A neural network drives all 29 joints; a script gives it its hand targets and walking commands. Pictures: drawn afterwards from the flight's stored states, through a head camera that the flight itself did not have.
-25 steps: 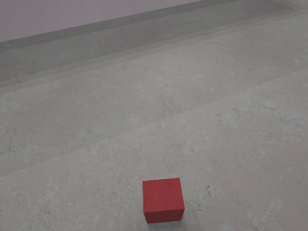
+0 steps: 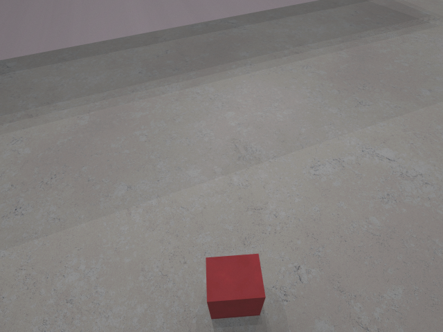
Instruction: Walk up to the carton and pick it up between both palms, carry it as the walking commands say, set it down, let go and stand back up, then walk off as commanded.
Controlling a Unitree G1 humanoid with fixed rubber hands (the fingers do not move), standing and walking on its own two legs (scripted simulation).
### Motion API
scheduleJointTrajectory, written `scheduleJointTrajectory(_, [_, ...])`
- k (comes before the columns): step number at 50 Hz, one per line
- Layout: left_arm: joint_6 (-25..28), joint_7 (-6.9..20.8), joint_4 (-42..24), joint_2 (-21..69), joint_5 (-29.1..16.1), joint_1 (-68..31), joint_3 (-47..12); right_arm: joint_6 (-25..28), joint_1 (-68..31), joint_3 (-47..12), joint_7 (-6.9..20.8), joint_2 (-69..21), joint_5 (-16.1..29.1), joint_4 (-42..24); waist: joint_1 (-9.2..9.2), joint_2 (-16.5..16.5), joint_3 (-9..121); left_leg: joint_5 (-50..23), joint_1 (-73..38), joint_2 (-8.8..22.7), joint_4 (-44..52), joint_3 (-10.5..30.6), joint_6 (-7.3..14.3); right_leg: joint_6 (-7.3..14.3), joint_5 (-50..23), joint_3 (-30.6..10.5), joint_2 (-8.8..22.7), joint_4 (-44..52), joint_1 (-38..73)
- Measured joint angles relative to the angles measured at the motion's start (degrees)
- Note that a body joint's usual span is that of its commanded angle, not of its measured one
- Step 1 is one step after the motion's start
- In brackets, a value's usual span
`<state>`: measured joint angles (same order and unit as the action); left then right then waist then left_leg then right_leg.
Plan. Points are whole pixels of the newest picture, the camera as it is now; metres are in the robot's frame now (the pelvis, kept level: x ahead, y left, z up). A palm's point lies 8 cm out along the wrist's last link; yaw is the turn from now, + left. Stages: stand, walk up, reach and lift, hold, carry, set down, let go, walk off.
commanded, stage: stand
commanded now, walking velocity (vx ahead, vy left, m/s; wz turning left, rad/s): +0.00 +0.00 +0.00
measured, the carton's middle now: (234, 287) +0.39 +0.00 -0.65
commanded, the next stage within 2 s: reach and lift in 0.14 s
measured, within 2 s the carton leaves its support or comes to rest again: neither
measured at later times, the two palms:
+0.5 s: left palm out of the picture +0.12 +0.20 -0.14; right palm out of the picture +0.13 -0.19 -0.15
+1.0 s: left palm (138, 325) +0.18 +0.21 -0.17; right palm (326, 318) +0.19 -0.20 -0.19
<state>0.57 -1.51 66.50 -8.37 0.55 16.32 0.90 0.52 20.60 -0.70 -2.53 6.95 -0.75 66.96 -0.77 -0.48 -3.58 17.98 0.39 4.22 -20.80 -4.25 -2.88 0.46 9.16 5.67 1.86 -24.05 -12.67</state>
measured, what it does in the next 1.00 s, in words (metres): lowers itself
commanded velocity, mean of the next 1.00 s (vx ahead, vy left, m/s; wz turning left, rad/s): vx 0.00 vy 0.00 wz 0.00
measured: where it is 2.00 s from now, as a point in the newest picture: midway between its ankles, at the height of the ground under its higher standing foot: outside the picture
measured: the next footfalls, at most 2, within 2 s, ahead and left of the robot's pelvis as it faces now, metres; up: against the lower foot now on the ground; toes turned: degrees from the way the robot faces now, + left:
none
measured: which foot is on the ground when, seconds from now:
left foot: down 0.00-1.00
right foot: down 0.00-1.00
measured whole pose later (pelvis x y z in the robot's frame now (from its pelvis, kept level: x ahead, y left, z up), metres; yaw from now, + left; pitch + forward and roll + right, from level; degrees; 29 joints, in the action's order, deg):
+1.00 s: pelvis -0.10 -0.01 -0.08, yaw +4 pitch +14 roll +1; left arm -27.3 2.2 31.8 -8.6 0.2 -18.9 6.4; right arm -30.7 -17.1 6.8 -2.1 8.6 1.1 28.6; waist 0.8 -2.0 -5.7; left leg 26.9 48.9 0.9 -61.4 0.9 -1.6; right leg 0.8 13.8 1.6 2.3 -56.3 -57.0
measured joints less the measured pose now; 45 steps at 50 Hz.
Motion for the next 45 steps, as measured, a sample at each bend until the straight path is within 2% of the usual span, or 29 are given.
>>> scheduleJointTrajectory(7, [0.0, 0.0, -0.5, 0.3, 0.0, -0.6, 0.0, 0.2, 1.1, -0.1, 0.1, -0.4, 0.0, -0.1, 0.34, 0.1, 0.3, -0.1, 0.2, -0.1, -0.2, 0.0, 0.1, -0.1, -0.2, -0.1, 0.1, 0.0, -0.1])
scheduleJointTrajectory(8, [-1.5, 0.3, -4.8, -0.1, -1.6, -0.4, -1.4, -1.5, 1.4, -1.3, 0.2, 0.0, 2.2, -4.3, 0.76, 0.1, 1.7, 0.8, 3.3, -0.5, -2.4, 1.0, 0.5, 0.0, 1.3, -0.3, 0.0, -1.8, -2.9])
scheduleJointTrajectory(10, [-6.2, -0.6, -12.8, -1.3, -3.8, -4.3, -2.6, -6.8, -2.2, -2.2, -0.7, 1.4, 4.6, -14.0, 1.59, -0.3, 3.6, 3.0, 11.5, -0.8, -9.4, 2.8, 1.2, 0.4, 3.8, 0.1, 0.4, -6.4, -9.4])
scheduleJointTrajectory(12, [-12.5, -1.4, -18.9, -2.7, -6.4, -10.4, -4.0, -13.9, -9.7, -2.3, -1.6, 4.7, 6.8, -20.6, 1.84, -0.6, 5.4, 4.5, 18.2, -1.2, -14.7, 3.1, 0.5, 0.4, 1.8, 0.0, 1.1, -9.6, -15.4])
scheduleJointTrajectory(15, [-24.0, -1.7, -22.7, -3.5, -8.4, -18.9, -4.7, -26.5, -21.8, -2.2, -1.1, 7.8, 8.3, -24.4, 1.65, -1.4, 7.4, 5.3, 24.1, -1.2, -17.9, 2.4, 1.3, 0.1, 1.8, -0.9, 1.1, -12.1, -21.4])
scheduleJointTrajectory(17, [-30.6, -1.2, -24.2, -3.4, -8.2, -22.0, -4.8, -33.3, -26.4, -1.3, -0.4, 7.7, 8.4, -26.1, 1.77, -1.8, 8.5, 4.7, 26.5, -1.3, -17.8, 2.5, 1.4, 0.2, 1.4, -0.8, 1.1, -11.6, -23.5])
scheduleJointTrajectory(20, [-36.1, 0.3, -27.4, -1.8, -5.1, -21.7, -3.2, -38.6, -25.9, -0.1, 0.7, 5.4, 6.5, -30.1, 1.36, -1.7, 9.2, 3.2, 27.8, -1.5, -15.5, 2.8, 1.4, 0.5, 0.1, -0.6, 1.1, -9.5, -24.7])
scheduleJointTrajectory(24, [-35.4, 2.5, -33.3, 1.4, 0.1, -16.1, -0.3, -38.2, -19.4, 1.5, 2.0, 0.8, 1.8, -36.3, 1.02, -1.4, 7.8, 2.1, 29.5, -1.8, -14.2, 3.6, 1.3, 0.6, -0.5, 0.2, 1.5, -8.4, -26.1])
scheduleJointTrajectory(29, [-29.8, 4.5, -38.7, 3.1, 2.6, -12.1, 2.6, -32.5, -15.8, 3.9, 2.5, -2.1, -0.9, -41.8, 1.44, -1.0, 6.5, 4.1, 37.4, -2.0, -21.0, 4.4, 0.8, 0.7, 1.1, 0.5, 2.1, -14.2, -33.4])
scheduleJointTrajectory(33, [-26.9, 4.5, -42.0, 2.3, 2.1, -13.2, 3.1, -29.5, -17.6, 5.1, 2.9, -1.6, -1.0, -43.3, 1.72, -0.6, 6.5, 6.0, 43.4, -2.2, -27.3, 4.4, 0.7, 0.7, 2.3, 0.1, 2.6, -19.8, -39.3])
scheduleJointTrajectory(37, [-26.9, 4.1, -43.5, 1.5, 1.1, -16.5, 3.1, -29.7, -20.8, 5.5, 2.9, -0.5, -0.6, -44.7, 1.70, -0.6, 5.1, 7.2, 45.8, -2.2, -31.8, 3.9, 1.1, 0.7, 2.8, -0.7, 2.7, -23.6, -41.8])
scheduleJointTrajectory(45, [-28.0, 3.6, -40.0, 1.5, 0.1, -26.4, 4.5, -31.0, -29.1, 6.0, 2.2, 1.4, 0.8, -42.3, 1.34, -1.7, 0.5, 8.6, 47.0, -2.7, -37.8, 4.2, 1.6, 0.4, 3.9, -3.3, 1.1, -29.4, -43.0])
